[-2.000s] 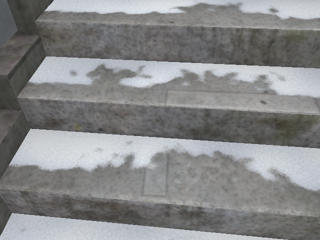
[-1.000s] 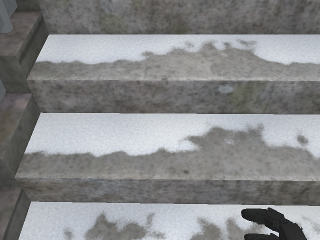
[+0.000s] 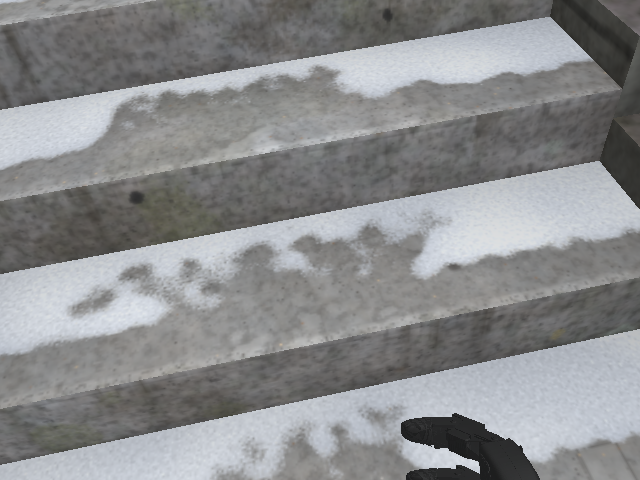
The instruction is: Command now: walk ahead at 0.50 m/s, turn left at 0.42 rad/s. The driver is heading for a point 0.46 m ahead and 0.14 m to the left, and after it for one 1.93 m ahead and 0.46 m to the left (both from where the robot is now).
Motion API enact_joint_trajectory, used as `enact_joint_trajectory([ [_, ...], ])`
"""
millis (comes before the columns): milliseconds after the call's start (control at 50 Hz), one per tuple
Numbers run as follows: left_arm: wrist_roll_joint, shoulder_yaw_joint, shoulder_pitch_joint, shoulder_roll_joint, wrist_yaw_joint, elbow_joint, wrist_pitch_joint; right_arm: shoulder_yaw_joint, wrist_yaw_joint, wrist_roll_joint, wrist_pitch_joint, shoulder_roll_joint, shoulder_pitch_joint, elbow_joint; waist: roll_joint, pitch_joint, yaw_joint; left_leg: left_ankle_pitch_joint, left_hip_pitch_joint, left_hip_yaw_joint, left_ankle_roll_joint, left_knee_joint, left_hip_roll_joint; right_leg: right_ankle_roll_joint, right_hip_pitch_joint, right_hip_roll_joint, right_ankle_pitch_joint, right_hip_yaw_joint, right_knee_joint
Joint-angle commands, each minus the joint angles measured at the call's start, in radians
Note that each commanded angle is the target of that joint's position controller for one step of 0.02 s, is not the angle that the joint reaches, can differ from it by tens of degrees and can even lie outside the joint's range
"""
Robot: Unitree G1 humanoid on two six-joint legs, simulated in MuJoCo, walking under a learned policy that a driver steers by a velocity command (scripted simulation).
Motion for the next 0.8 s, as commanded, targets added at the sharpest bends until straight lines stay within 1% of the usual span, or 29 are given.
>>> enact_joint_trajectory([
  [20, 0.017, 0.070, -0.125, 0.320, 0.019, -0.125, -0.025, -0.101, 0.011, -0.021, 0.015, -0.210, 0.217, 0.020, -0.263, -0.169, -0.242, -0.167, 0.511, -0.197, 0.069, -0.364, -0.047, -0.081, 0.062, -0.269, 2.075, 0.061, 0.541],
  [40, 0.035, 0.070, -0.182, 0.294, -0.013, -0.197, -0.076, -0.139, 0.014, -0.068, 0.029, -0.327, 0.358, 0.055, 0.050, -0.252, -0.279, 0.025, 0.837, -0.614, 0.178, -0.578, 0.092, -0.078, -0.278, -0.136, 1.504, 0.131, 0.870],
  [60, 0.032, 0.053, -0.257, 0.153, -0.069, -0.220, -0.116, -0.158, -0.036, -0.075, 0.069, -0.356, 0.409, 0.100, 0.408, -0.249, -0.241, 0.053, 1.016, -1.204, 0.349, -1.077, 0.295, 0.028, -0.718, 0.198, 0.101, 0.173, 1.535],
  [80, -0.008, 0.057, -0.244, 0.123, -0.119, -0.265, -0.149, -0.117, -0.054, -0.073, 0.049, -0.201, 0.483, 0.184, 0.239, -0.155, -0.174, -0.122, 0.945, -1.251, 0.247, -1.138, 0.310, -0.029, -0.882, 0.154, 0.040, 0.408, 1.829],
  [100, -0.011, 0.035, -0.400, 0.071, -0.133, -0.380, -0.144, -0.091, -0.048, -0.054, 0.041, -0.114, 0.459, 0.225, 0.123, 0.026, -0.115, -0.160, 0.802, -1.132, 0.192, -1.072, 0.290, -0.052, -1.073, 0.153, 0.005, 0.364, 2.074],
  [120, 0.006, 0.013, -0.453, 0.022, -0.124, -0.453, -0.131, -0.076, -0.029, -0.021, 0.024, -0.074, 0.420, 0.252, -0.007, 0.173, -0.043, 0.028, 0.670, -0.909, 0.135, -1.008, 0.244, -0.076, -1.189, 0.122, -0.024, 0.311, 2.166],
  [140, 0.024, -0.003, -0.393, 0.002, -0.112, -0.474, -0.116, -0.069, -0.013, -0.022, 0.023, -0.040, 0.372, 0.270, -0.085, 0.173, 0.021, 0.080, 0.637, -0.729, 0.057, -0.960, 0.182, -0.101, -1.230, 0.087, 0.001, 0.308, 2.179],
  [180, 0.004, -0.030, -0.295, -0.022, -0.099, -0.483, -0.108, -0.073, 0.009, -0.029, 0.032, -0.041, 0.283, 0.259, -0.091, 0.197, 0.107, 0.163, 0.532, -0.494, -0.018, -0.962, 0.120, -0.092, -1.254, 0.037, -0.004, 0.250, 2.120],
  [220, 0.001, -0.056, -0.407, -0.007, -0.090, -0.561, -0.110, -0.072, 0.007, -0.036, 0.029, -0.070, 0.230, 0.249, -0.031, 0.233, 0.132, 0.206, 0.340, -0.367, -0.044, -1.040, 0.067, -0.060, -1.188, -0.015, 0.010, 0.139, 1.848],
  [240, 0.016, -0.074, -0.496, -0.034, -0.079, -0.596, -0.106, -0.076, 0.000, -0.037, 0.021, -0.088, 0.318, 0.281, 0.046, 0.205, 0.081, 0.293, 0.350, -0.400, -0.021, -1.062, 0.061, -0.033, -1.220, -0.005, 0.026, 0.064, 1.933],
  [280, 0.026, -0.093, -0.582, -0.056, -0.064, -0.647, -0.110, -0.083, -0.023, -0.023, 0.016, -0.133, 0.454, 0.312, 0.084, 0.164, 0.029, 0.241, 0.443, -0.497, 0.002, -1.073, 0.070, 0.002, -1.313, -0.027, 0.035, 0.033, 1.917],
  [320, 0.020, -0.106, -0.728, -0.041, -0.058, -0.722, -0.131, -0.104, -0.053, 0.014, 0.036, -0.181, 0.601, 0.325, 0.069, 0.111, -0.050, 0.228, 0.624, -0.586, 0.004, -1.093, 0.101, 0.038, -1.365, -0.054, -0.013, 0.049, 1.645],
  [340, 0.040, -0.123, -0.868, -0.046, -0.053, -0.779, -0.137, -0.127, -0.083, 0.036, 0.044, -0.210, 0.635, 0.308, 0.042, 0.072, -0.085, 0.330, 0.583, -0.589, 0.028, -1.235, 0.142, 0.059, -1.171, -0.058, -0.111, 0.005, 1.400],
  [360, 0.041, -0.125, -0.947, -0.050, -0.052, -0.819, -0.139, -0.134, -0.103, 0.039, 0.042, -0.212, 0.676, 0.309, 0.057, 0.034, -0.096, 0.415, 0.580, -0.584, 0.040, -1.301, 0.168, 0.067, -0.991, -0.049, -0.145, -0.029, 1.229],
  [380, 0.024, -0.092, -0.835, -0.031, -0.049, -0.774, -0.134, -0.136, -0.107, 0.022, 0.026, -0.218, 0.589, 0.286, 0.116, -0.078, -0.015, 0.858, 0.604, -0.503, 0.041, -1.252, 0.160, 0.048, -0.711, 0.020, -0.186, -0.089, 1.118],
  [400, 0.018, -0.030, -0.706, 0.091, -0.033, -0.758, -0.135, -0.148, -0.106, 0.007, -0.002, -0.254, 0.642, 0.304, 0.236, -0.242, 0.048, 1.518, 0.695, -0.495, 0.042, -1.130, 0.136, 0.015, -0.437, 0.096, -0.182, -0.087, 1.042],
  [420, -0.001, 0.035, -0.468, 0.216, -0.026, -0.687, -0.125, -0.165, -0.106, -0.007, -0.013, -0.337, 0.525, 0.266, 0.344, -0.307, 0.179, 1.792, 0.899, -0.505, 0.036, -0.925, 0.168, -0.017, -0.391, 0.081, -0.327, 0.051, 0.898],
  [440, -0.005, 0.085, -0.182, 0.322, -0.039, -0.584, -0.122, -0.180, -0.109, -0.005, -0.023, -0.362, 0.330, 0.204, 0.281, -0.386, 0.309, 1.794, 0.854, -0.533, 0.029, -0.645, 0.184, -0.095, -0.200, -0.016, -0.380, 0.302, 0.796],
  [460, 0.027, 0.123, 0.025, 0.433, -0.045, -0.490, -0.111, -0.171, -0.083, -0.017, -0.048, -0.286, 0.275, 0.131, -0.127, -0.525, 0.304, 1.344, 0.600, -0.473, 0.032, -0.337, 0.074, -0.191, 0.136, -0.212, -0.305, 0.662, 0.527],
  [480, 0.049, 0.125, -0.031, 0.397, -0.016, -0.465, -0.081, -0.139, -0.039, -0.042, -0.065, -0.120, 0.321, 0.108, -0.530, -0.560, 0.215, 0.215, 0.240, -0.517, -0.038, 0.205, -0.133, -0.322, 0.264, -0.410, -0.261, 1.229, 0.168],
  [500, 0.035, 0.097, -0.171, 0.258, 0.016, -0.473, -0.052, -0.151, 0.006, -0.042, -0.060, -0.139, 0.275, 0.085, -0.338, -0.359, 0.151, 0.159, 0.107, -0.547, -0.046, 0.542, -0.075, -0.275, 0.048, -0.427, -0.299, 1.169, 0.181],
  [520, 0.019, 0.063, -0.268, 0.121, 0.024, -0.421, -0.031, -0.129, 0.009, -0.016, -0.026, -0.080, 0.154, 0.002, -0.202, -0.074, 0.090, 0.075, -0.035, -0.441, -0.072, 0.743, -0.048, -0.226, -0.214, -0.407, -0.345, 0.938, 0.225],
  [540, 0.008, 0.039, -0.307, 0.018, 0.019, -0.356, -0.024, -0.117, 0.009, -0.013, 0.005, -0.076, 0.145, -0.044, -0.021, 0.094, 0.011, 0.073, -0.081, -0.384, -0.055, 0.795, 0.003, -0.162, -0.409, -0.349, -0.347, 0.708, 0.265],
  [560, 0.019, 0.030, -0.338, -0.035, 0.011, -0.308, -0.023, -0.115, 0.002, 0.003, 0.022, -0.076, 0.218, -0.041, 0.025, 0.149, -0.063, 0.087, -0.078, -0.369, -0.048, 0.798, 0.033, -0.093, -0.502, -0.317, -0.310, 0.527, 0.270],
  [580, 0.027, 0.036, -0.370, -0.042, -0.003, -0.280, -0.019, -0.107, -0.006, 0.038, 0.031, -0.067, 0.308, -0.032, 0.037, 0.189, -0.122, 0.087, -0.036, -0.374, -0.053, 0.781, 0.058, -0.048, -0.584, -0.282, -0.244, 0.390, 0.243],
  [620, 0.028, 0.054, -0.388, 0.007, -0.030, -0.252, -0.014, -0.081, -0.026, 0.053, 0.034, -0.016, 0.326, -0.050, 0.022, 0.218, -0.158, 0.194, -0.055, -0.355, -0.065, 0.671, 0.088, -0.011, -0.623, -0.248, -0.056, 0.162, 0.191],
  [680, 0.047, 0.065, -0.386, 0.108, -0.016, -0.270, -0.011, -0.083, -0.079, 0.009, 0.040, -0.069, 0.232, -0.110, -0.007, 0.183, -0.147, 0.382, -0.008, -0.271, -0.143, 0.434, 0.087, -0.061, -0.617, -0.217, 0.186, -0.011, 0.147],
  [720, 0.061, 0.078, -0.348, 0.191, 0.002, -0.292, -0.014, -0.101, -0.099, 0.002, 0.053, -0.103, 0.232, -0.108, -0.061, 0.087, -0.125, 0.388, -0.049, -0.256, -0.181, 0.504, 0.105, -0.080, -0.411, -0.268, 0.418, -0.006, 0.175],
  [800, 0.023, 0.104, -0.210, 0.252, 0.032, -0.321, 0.008, -0.097, -0.065, 0.001, 0.065, -0.101, 0.025, -0.195, -0.076, 0.056, -0.009, 0.306, -0.185, -0.236, -0.160, 0.273, 0.196, -0.040, -0.060, -0.303, 0.301, -0.017, 0.205],
])
Velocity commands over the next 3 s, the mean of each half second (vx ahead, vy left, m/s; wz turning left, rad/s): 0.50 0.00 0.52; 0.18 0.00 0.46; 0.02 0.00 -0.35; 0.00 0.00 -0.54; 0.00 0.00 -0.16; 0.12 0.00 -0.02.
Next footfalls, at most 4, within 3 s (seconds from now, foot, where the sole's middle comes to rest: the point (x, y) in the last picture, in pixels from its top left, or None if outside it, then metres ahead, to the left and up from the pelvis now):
0.44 right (420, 461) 0.46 -0.08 -0.48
0.96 left None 0.43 0.28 -0.48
1.36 right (298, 287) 0.70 0.11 -0.32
2.04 left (168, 291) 0.70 0.34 -0.32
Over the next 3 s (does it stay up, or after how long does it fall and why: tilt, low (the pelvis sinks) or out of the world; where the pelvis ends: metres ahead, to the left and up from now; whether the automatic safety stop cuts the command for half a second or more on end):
stays up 0.71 0.21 0.45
